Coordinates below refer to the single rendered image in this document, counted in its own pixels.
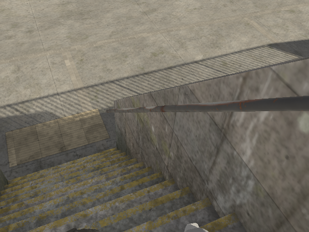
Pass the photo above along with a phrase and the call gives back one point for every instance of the stairs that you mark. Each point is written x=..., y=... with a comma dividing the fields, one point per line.
x=107, y=191

